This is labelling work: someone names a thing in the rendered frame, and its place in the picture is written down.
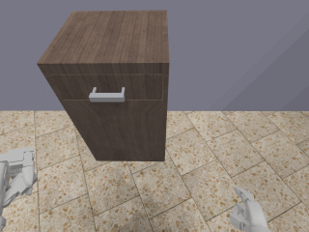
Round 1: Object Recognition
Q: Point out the left robot hand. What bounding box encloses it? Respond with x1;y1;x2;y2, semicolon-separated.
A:
0;147;39;216

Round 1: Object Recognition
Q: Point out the right robot hand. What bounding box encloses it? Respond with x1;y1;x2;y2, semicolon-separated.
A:
230;186;268;232

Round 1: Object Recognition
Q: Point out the cabinet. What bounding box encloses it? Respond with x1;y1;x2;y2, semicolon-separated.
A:
37;10;170;161

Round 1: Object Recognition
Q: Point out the drawer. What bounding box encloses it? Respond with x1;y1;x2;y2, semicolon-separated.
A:
50;73;162;100

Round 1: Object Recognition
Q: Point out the handle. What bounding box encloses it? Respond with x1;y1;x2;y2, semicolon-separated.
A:
89;87;126;102

